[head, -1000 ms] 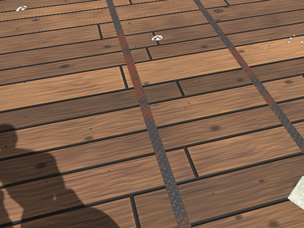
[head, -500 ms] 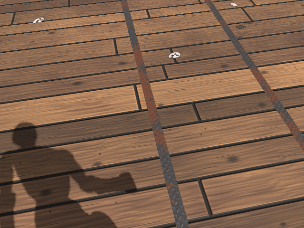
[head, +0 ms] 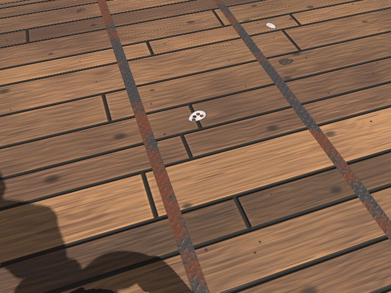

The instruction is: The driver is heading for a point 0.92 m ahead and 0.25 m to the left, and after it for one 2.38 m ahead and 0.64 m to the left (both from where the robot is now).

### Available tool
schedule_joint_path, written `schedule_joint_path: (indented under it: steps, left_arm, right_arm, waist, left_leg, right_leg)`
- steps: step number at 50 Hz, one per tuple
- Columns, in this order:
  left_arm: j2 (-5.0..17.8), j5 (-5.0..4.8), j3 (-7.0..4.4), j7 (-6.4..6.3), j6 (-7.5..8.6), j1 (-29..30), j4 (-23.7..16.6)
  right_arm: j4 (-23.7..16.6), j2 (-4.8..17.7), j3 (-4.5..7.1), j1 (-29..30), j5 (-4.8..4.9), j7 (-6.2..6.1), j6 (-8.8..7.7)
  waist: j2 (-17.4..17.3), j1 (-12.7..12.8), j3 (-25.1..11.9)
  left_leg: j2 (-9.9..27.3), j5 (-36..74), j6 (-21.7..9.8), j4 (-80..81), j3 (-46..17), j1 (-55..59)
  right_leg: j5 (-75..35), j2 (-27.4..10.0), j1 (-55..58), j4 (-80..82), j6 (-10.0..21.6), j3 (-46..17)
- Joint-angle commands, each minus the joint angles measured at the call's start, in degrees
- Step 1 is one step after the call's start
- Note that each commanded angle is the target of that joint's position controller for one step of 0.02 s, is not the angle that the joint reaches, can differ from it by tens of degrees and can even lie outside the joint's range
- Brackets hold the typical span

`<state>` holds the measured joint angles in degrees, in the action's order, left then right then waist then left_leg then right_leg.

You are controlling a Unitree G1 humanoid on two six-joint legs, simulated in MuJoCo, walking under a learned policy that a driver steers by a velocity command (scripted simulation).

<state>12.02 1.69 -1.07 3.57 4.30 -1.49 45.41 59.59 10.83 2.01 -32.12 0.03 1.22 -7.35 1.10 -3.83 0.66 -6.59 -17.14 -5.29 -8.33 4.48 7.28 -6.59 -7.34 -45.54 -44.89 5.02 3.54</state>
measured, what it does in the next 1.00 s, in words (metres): walks ahead, turning left: right foot, then left foot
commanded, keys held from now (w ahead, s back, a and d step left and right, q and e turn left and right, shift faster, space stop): w+shift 0.16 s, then w+q+shift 0.74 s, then q+shift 0.10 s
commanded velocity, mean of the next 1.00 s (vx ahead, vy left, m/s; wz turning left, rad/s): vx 0.97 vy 0.00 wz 0.61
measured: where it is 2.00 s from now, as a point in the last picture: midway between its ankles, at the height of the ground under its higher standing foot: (127, 139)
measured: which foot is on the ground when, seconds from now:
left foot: down 0.00-0.16, up 0.18-0.58, down 0.60-1.00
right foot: up 0.00-0.12, down 0.14-0.60, up 0.62-1.00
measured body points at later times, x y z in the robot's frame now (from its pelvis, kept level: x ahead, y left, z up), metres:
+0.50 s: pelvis +0.48 +0.00 -0.01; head +0.51 +0.01 +0.44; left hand +0.37 +0.22 -0.15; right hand +0.72 -0.20 -0.11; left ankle +0.69 +0.14 -0.67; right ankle +0.32 -0.08 -0.73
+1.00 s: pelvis +0.95 +0.13 -0.01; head +0.99 +0.17 +0.43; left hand +1.09 +0.45 -0.06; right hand +1.08 -0.15 -0.12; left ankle +0.74 +0.08 -0.73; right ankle +1.21 +0.12 -0.71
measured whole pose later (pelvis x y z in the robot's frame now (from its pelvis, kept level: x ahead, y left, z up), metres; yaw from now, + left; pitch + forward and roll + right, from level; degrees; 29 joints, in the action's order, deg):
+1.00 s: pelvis +0.95 +0.13 -0.01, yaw +37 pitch +3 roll +0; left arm 14.2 2.4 2.1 0.4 5.1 4.4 33.3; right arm 49.8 17.9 5.2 -27.1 0.4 0.5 -4.1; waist 1.0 -8.8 2.9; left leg -9.9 -25.4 -9.0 -24.2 -16.1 4.7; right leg -4.1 -2.4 -35.5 -28.1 -0.5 -4.0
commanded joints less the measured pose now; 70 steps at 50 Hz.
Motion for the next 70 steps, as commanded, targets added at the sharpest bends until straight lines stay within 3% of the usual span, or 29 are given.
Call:
schedule_joint_path:
  steps: [1,4,6,7,9,10,12,15,19,25,28,30,31,32,33,35,37,41,46,49,51,52,53,54,56,58,62,65,70]
  left_arm:
    - [2.0,-0.72,0.44,0.15,0.58,7.8,-4.6]
    - [5.0,-0.48,-0.46,-0.99,0.69,4.6,-4.4]
    - [9.1,-0.63,-2.31,-2.47,0.68,-12.8,0.4]
    - [11.5,0.10,-3.55,-3.47,0.52,-24.0,3.7]
    - [16.1,2.01,-5.43,-3.16,0.40,-27.5,4.7]
    - [11.8,1.10,-5.04,-2.42,0.73,-21.6,4.5]
    - [5.5,1.27,-3.60,-2.15,2.07,-16.3,5.3]
    - [3.0,-0.10,-2.43,-2.52,3.62,-17.7,8.3]
    - [4.3,-0.66,-2.27,-1.98,5.06,-18.9,9.0]
    - [8.1,-1.35,-1.62,-4.64,5.39,-23.1,8.6]
    - [13.8,-0.72,-3.02,-6.88,2.78,-21.5,7.5]
    - [15.1,0.61,-4.18,-6.40,0.69,-13.9,5.0]
    - [7.1,1.40,-2.39,-4.86,1.73,-11.2,2.2]
    - [5.2,-1.00,-1.23,-4.27,2.85,-16.3,-4.4]
    - [6.7,-0.51,-0.51,-4.10,4.30,-12.9,-5.5]
    - [8.0,0.61,-0.58,-3.70,4.48,-9.1,-5.8]
    - [7.1,2.86,-0.02,-3.33,1.69,-10.1,-5.7]
    - [5.7,2.08,1.18,-2.28,-0.20,1.3,-11.5]
    - [5.7,0.40,1.81,-2.39,0.36,9.0,-15.4]
    - [9.5,0.70,0.46,-4.08,1.56,1.2,-14.4]
    - [15.5,1.25,-1.84,-5.27,2.85,-19.3,-9.4]
    - [16.1,-1.56,-2.47,-5.34,3.83,-24.2,-8.9]
    - [17.3,-0.25,-2.75,-3.92,3.82,-23.8,-8.9]
    - [13.6,0.08,-3.05,-3.95,3.15,-16.6,-11.7]
    - [8.0,-0.79,-1.29,-3.14,2.56,-11.8,-9.6]
    - [9.9,-1.83,-1.72,-2.55,2.70,-12.0,-7.0]
    - [14.1,-2.23,-3.58,-3.20,1.40,-8.0,-6.4]
    - [16.3,-3.42,-4.70,-4.12,-0.24,-9.0,-6.7]
    - [10.5,-3.51,-3.82,-4.98,-1.88,-10.9,-8.2]
  right_arm:
    - [-3.2,7.8,0.62,0.5,0.41,-0.75,-1.52]
    - [-2.5,11.5,0.92,-0.3,-1.00,-1.81,-0.46]
    - [-2.2,14.1,1.67,1.7,-2.56,-2.98,1.29]
    - [-3.0,13.9,1.83,4.6,-2.63,-3.05,1.72]
    - [-6.7,3.2,-0.32,-2.2,1.91,-0.91,0.20]
    - [-8.1,7.8,0.43,5.7,1.50,-1.77,0.14]
    - [-9.0,6.6,0.30,11.6,0.68,-1.24,0.62]
    - [-9.9,3.1,-0.16,10.8,-1.62,0.74,3.74]
    - [-15.2,3.0,-0.63,22.4,-1.08,1.87,4.83]
    - [-16.9,5.3,-0.76,29.6,-0.17,2.96,4.19]
    - [-14.6,9.9,0.77,16.9,-1.53,2.39,4.30]
    - [-8.1,15.4,4.14,-5.2,-0.82,0.72,4.64]
    - [-7.8,17.6,5.21,0.4,0.27,-0.18,5.42]
    - [-10.1,22.8,6.11,4.3,-1.65,-0.04,5.92]
    - [-11.4,19.6,6.01,5.3,-1.86,-0.50,6.04]
    - [-10.6,13.1,4.46,8.8,-1.51,-1.14,5.38]
    - [-11.6,11.8,3.55,11.1,-0.59,-1.66,3.64]
    - [-12.7,13.7,3.82,10.0,-0.08,-1.20,1.62]
    - [-12.1,15.5,5.04,4.2,0.44,-0.35,2.34]
    - [-12.4,17.3,5.64,5.1,0.27,-1.20,2.81]
    - [-15.5,15.9,5.31,12.6,1.41,-1.24,2.26]
    - [-16.5,0.4,0.57,8.8,-0.89,-1.86,3.18]
    - [-18.3,5.9,0.58,-2.0,2.76,-1.48,2.93]
    - [-17.4,11.6,1.54,1.2,2.91,-1.89,4.20]
    - [-18.1,11.9,1.54,10.5,1.36,-1.95,5.28]
    - [-20.8,10.2,1.15,14.4,0.05,-1.66,5.08]
    - [-22.9,6.5,-0.98,18.1,-0.31,-2.11,3.91]
    - [-23.6,9.5,-0.46,21.8,0.38,-1.99,4.73]
    - [-24.8,14.2,1.85,21.1,-1.33,-2.75,5.08]
  waist:
    - [-1.7,1.5,9.7]
    - [-6.5,4.3,2.9]
    - [-9.3,12.7,-6.8]
    - [-8.4,18.1,-11.4]
    - [14.5,10.2,-23.6]
    - [4.6,9.9,-14.5]
    - [-4.8,6.4,-2.7]
    - [-0.5,1.8,2.6]
    - [0.5,2.3,7.8]
    - [2.1,3.5,3.0]
    - [6.8,-5.5,-1.1]
    - [2.6,-15.9,-9.8]
    - [-13.3,-8.8,-4.6]
    - [-15.8,-1.5,-14.5]
    - [-6.4,-3.0,-13.3]
    - [5.3,2.3,-0.3]
    - [6.6,6.1,2.7]
    - [2.6,3.9,6.3]
    - [-3.5,-2.6,3.0]
    - [-5.4,0.8,-3.1]
    - [-4.8,11.9,-13.0]
    - [9.6,10.3,-23.4]
    - [23.0,5.9,-35.4]
    - [14.2,6.9,-30.5]
    - [0.3,6.0,-13.3]
    - [0.4,3.8,-5.5]
    - [3.2,1.6,-7.6]
    - [5.5,1.7,-9.2]
    - [2.3,-0.3,-7.7]
  left_leg:
    - [14.3,37.5,-3.4,10.0,-3.9,-11.5]
    - [16.6,71.4,-1.8,-2.8,-2.3,2.8]
    - [18.1,77.7,-1.7,-25.6,-2.0,3.1]
    - [16.5,66.7,-2.0,-41.9,-1.1,-5.6]
    - [1.5,-8.4,-1.4,-80.9,-8.5,-43.7]
    - [6.9,-1.4,-3.5,-79.3,-10.5,-49.3]
    - [11.1,4.4,-3.6,-71.9,-10.1,-46.3]
    - [14.3,5.5,-2.0,-67.6,-10.2,-42.8]
    - [14.1,16.8,-1.1,-57.3,-4.7,-47.9]
    - [4.5,28.1,-4.0,-34.5,7.9,-35.8]
    - [0.8,18.5,-7.0,-31.0,8.2,-24.3]
    - [2.4,13.3,-11.6,-26.0,-0.2,-2.4]
    - [8.5,20.7,-12.6,-29.4,-11.3,4.1]
    - [18.1,12.3,-25.4,-20.6,-39.6,17.2]
    - [21.6,-3.5,-24.9,-8.1,-50.4,15.5]
    - [18.2,-2.7,-18.5,-3.5,-42.5,-4.0]
    - [13.3,4.3,-16.5,-2.9,-34.3,-17.1]
    - [6.5,16.6,-13.9,-0.4,-25.6,-29.4]
    - [5.7,38.1,-8.4,-6.9,-25.2,-16.6]
    - [3.9,54.5,-2.2,-22.5,-26.3,-13.0]
    - [0.6,38.7,1.3,-47.8,-24.6,-22.8]
    - [-3.0,-24.4,3.6,-67.1,-20.8,-38.1]
    - [-2.8,-22.2,4.8,-81.0,-21.7,-45.0]
    - [2.1,-15.2,6.7,-81.7,-18.6,-45.7]
    - [5.2,-11.8,8.1,-77.3,-12.5,-46.7]
    - [7.7,-11.5,7.4,-69.4,-11.0,-44.3]
    - [6.8,-0.7,8.1,-42.2,-7.3,-32.0]
    - [4.5,9.2,8.1,-32.8,-8.8,-26.5]
    - [11.7,23.7,2.7,-15.5,-13.4,-11.5]
  right_leg:
    - [-5.7,4.1,12.3,10.4,1.5,4.6]
    - [4.2,10.5,17.6,13.5,3.5,6.6]
    - [12.1,12.6,34.2,14.4,5.5,4.3]
    - [15.2,9.1,47.9,15.4,7.0,1.3]
    - [42.3,-16.7,73.4,25.1,16.2,-49.2]
    - [43.4,-13.0,66.1,29.3,12.5,-42.9]
    - [31.1,-10.3,47.7,33.1,8.4,-27.4]
    - [24.0,-6.3,35.8,37.4,3.6,-14.1]
    - [3.5,-1.1,32.3,40.6,-1.4,2.9]
    - [-42.5,0.2,44.6,35.8,-5.5,13.0]
    - [-60.8,-5.2,48.7,13.7,-5.9,12.3]
    - [-37.7,-1.9,38.6,-24.5,-3.9,10.9]
    - [28.8,9.3,17.1,-45.5,-4.0,7.6]
    - [35.9,11.1,-1.2,-56.3,-5.8,-3.3]
    - [32.0,8.4,-6.7,-52.1,-4.6,-8.5]
    - [26.8,3.4,-2.4,-38.6,-4.9,-8.8]
    - [27.1,0.8,4.5,-32.2,-7.1,-8.4]
    - [15.9,0.1,11.2,-10.4,-9.4,-3.6]
    - [1.1,6.0,15.4,9.4,-6.6,-1.9]
    - [2.0,11.3,31.0,18.0,-5.0,-3.2]
    - [-7.6,2.4,54.7,18.7,-3.2,-9.0]
    - [-40.1,-12.9,74.5,5.6,-0.8,-21.8]
    - [-30.2,-23.9,80.0,12.5,10.5,-45.9]
    - [-16.3,-19.1,72.0,17.5,11.2,-42.7]
    - [-20.1,-11.1,53.3,20.7,9.4,-27.3]
    - [-25.5,-7.4,40.3,24.9,9.8,-22.5]
    - [-31.4,-2.1,29.2,26.5,9.2,-14.6]
    - [-18.5,-1.5,28.1,25.5,7.1,-16.0]
    - [16.3,6.3,19.0,11.2,-2.1,-18.8]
